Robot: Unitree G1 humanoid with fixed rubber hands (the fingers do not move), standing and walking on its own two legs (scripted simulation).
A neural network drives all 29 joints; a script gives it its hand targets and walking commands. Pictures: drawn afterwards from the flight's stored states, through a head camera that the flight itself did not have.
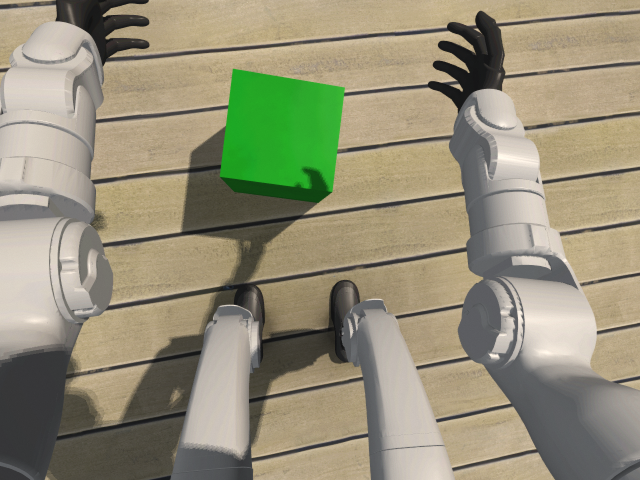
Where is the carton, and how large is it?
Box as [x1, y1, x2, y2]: [220, 69, 344, 202]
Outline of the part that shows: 233,69 220,177 234,191 318,202 332,191 344,87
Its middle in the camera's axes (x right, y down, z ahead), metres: -0.09 -0.20 +0.84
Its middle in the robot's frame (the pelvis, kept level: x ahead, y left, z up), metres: +0.55 +0.01 -0.53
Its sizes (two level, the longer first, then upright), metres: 0.210 0.200 0.250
